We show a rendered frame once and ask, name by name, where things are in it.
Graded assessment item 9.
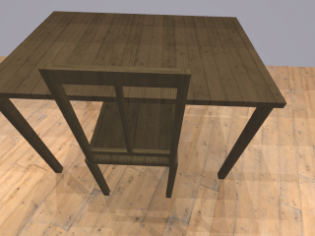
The table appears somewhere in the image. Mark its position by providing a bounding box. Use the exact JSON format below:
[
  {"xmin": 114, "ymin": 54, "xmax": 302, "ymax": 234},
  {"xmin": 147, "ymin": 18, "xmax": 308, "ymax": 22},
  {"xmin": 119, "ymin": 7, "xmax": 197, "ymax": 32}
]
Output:
[{"xmin": 0, "ymin": 11, "xmax": 286, "ymax": 180}]

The chair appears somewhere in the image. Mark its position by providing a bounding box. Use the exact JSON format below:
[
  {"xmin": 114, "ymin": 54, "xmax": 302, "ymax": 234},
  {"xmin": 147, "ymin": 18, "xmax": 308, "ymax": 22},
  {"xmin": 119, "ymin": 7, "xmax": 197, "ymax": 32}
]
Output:
[{"xmin": 38, "ymin": 64, "xmax": 191, "ymax": 199}]

